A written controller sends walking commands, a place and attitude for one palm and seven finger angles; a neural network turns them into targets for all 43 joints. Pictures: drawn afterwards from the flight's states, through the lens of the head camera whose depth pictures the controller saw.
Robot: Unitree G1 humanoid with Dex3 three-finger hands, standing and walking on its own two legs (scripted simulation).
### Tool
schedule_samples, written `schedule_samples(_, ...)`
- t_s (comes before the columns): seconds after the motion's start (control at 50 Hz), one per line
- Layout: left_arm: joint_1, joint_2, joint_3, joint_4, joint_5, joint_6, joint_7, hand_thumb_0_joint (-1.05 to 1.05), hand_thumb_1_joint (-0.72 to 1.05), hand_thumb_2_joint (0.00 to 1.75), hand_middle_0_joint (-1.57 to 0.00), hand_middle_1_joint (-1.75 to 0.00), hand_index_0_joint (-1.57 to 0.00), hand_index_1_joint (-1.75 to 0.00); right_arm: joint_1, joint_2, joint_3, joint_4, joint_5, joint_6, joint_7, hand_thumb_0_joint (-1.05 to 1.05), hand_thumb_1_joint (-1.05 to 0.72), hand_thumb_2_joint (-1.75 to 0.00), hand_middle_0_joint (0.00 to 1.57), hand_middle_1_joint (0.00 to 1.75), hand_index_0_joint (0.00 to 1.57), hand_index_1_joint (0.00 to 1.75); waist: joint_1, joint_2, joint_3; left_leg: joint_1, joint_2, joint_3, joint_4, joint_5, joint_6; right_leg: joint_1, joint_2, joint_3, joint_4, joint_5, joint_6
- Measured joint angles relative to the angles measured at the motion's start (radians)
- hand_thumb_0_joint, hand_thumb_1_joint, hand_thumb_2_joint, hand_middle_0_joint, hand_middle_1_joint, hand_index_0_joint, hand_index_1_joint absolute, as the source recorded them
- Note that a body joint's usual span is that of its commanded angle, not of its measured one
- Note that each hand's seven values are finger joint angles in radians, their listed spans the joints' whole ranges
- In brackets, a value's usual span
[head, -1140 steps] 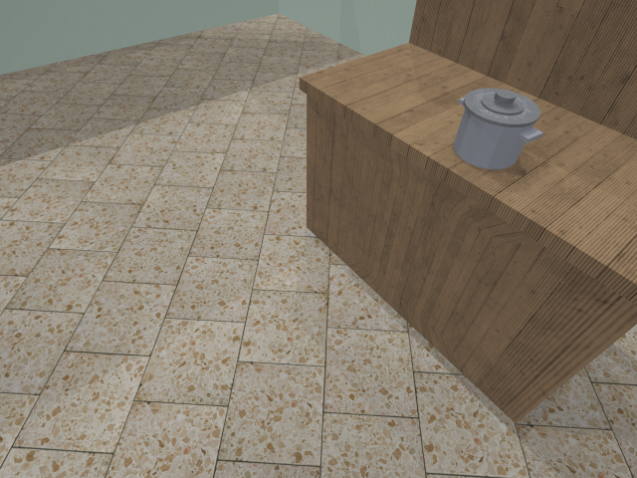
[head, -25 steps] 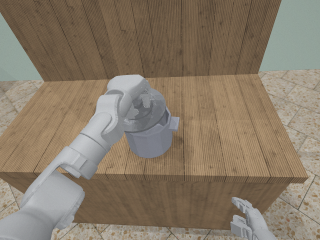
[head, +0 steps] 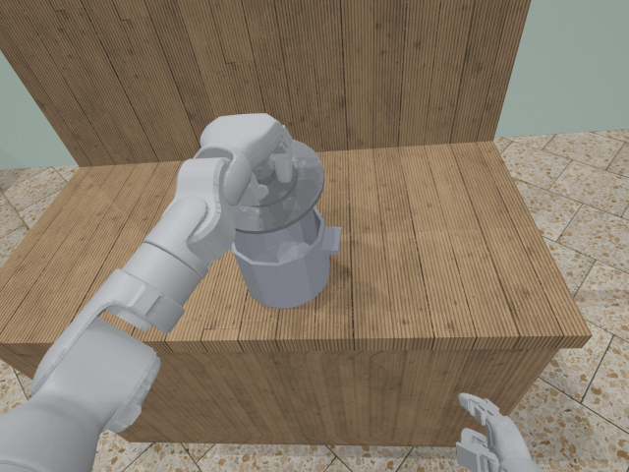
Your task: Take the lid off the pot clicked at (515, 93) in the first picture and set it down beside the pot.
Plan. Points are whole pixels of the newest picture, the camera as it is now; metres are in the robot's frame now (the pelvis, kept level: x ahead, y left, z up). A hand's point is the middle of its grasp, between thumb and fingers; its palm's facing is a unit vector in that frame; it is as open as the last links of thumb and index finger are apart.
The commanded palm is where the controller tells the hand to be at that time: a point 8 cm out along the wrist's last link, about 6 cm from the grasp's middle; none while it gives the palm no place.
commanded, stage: lift the lid straight up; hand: left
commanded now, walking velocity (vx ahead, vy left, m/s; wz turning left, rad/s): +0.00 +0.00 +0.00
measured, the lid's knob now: (260, 170) +0.46 +0.09 +0.17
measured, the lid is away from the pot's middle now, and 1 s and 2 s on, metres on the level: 0.01 0.02 0.16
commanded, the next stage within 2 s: move the lid sideways beside the pot in 0.70 s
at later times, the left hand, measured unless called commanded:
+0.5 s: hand (248, 140) +0.44 +0.09 +0.23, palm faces -0.07 -0.04 -1.00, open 5.8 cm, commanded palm +0.41 +0.10 +0.30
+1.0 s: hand (237, 142) +0.44 +0.10 +0.23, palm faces -0.05 -0.03 -1.00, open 5.8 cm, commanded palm +0.41 +0.13 +0.30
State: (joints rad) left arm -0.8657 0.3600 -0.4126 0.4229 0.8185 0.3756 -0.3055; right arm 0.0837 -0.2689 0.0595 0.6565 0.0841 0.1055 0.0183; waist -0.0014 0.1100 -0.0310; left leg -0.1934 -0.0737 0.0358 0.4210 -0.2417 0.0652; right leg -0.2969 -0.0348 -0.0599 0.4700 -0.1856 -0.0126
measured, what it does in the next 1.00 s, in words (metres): stands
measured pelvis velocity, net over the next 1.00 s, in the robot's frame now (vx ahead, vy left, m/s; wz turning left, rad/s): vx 0.00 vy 0.00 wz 0.00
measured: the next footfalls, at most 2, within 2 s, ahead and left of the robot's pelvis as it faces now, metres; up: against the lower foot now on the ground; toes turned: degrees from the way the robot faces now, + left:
none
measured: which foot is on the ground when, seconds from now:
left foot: down 0.00-1.00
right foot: down 0.00-1.00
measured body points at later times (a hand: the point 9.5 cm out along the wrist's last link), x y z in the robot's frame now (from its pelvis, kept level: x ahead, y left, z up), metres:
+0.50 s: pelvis +0.00 -0.01 +0.00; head +0.00 -0.07 +0.45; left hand +0.44 +0.09 +0.28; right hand +0.19 -0.23 -0.11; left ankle -0.01 +0.08 -0.74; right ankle +0.04 -0.11 -0.74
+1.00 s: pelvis +0.00 +0.00 +0.00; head +0.01 -0.05 +0.45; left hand +0.44 +0.10 +0.28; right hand +0.20 -0.22 -0.11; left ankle -0.01 +0.08 -0.74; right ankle +0.04 -0.11 -0.74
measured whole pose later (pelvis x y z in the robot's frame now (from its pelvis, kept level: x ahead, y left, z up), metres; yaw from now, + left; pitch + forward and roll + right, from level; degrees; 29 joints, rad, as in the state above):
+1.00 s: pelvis +0.00 +0.00 +0.00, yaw +0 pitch +2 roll +1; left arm -0.98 0.41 -0.36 0.46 0.84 0.37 -0.36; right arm 0.07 -0.27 0.07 0.64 0.09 0.09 0.01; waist 0.00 0.11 -0.03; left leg -0.21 -0.07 0.03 0.41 -0.23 0.06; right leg -0.31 -0.03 -0.06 0.46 -0.18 -0.01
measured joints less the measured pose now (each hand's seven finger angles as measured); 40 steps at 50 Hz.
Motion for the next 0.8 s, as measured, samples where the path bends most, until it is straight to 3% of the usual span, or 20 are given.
schedule_samples(0.4,-0.098,0.043,0.017,0.042,-0.002,-0.002,-0.046,0.01,0.23,0.91,-0.64,-0.83,-0.93,-0.99,-0.007,-0.012,0.002,0.003,0.006,-0.035,-0.022,0.02,-0.91,-0.90,0.20,0.30,0.20,0.30,-0.005,0.002,0.004,-0.011,0.009,-0.014,-0.005,0.008,-0.014,-0.008,0.007,-0.014,-0.005,0.002,-0.014)
schedule_samples(0.54,-0.142,0.044,0.054,0.079,0.003,0.003,-0.057,0.01,0.23,0.91,-0.64,-0.83,-0.93,-0.99,0.001,-0.011,0.007,0.011,0.007,-0.025,-0.019,0.02,-0.91,-0.90,0.20,0.30,0.20,0.30,-0.007,0.002,-0.004,-0.011,0.010,-0.011,-0.011,0.006,-0.015,-0.011,0.009,-0.011,-0.007,0.001,-0.013)
schedule_samples(0.8,-0.099,0.047,0.024,-0.018,0.000,-0.005,-0.087,0.01,0.24,0.91,-0.64,-0.83,-0.93,-0.99,0.001,-0.020,-0.005,-0.006,0.007,-0.023,-0.009,0.02,-0.91,-0.90,0.20,0.30,0.20,0.30,0.001,0.008,0.000,-0.006,0.005,-0.012,-0.005,0.002,-0.007,-0.002,0.004,-0.012,-0.008,-0.001,-0.007)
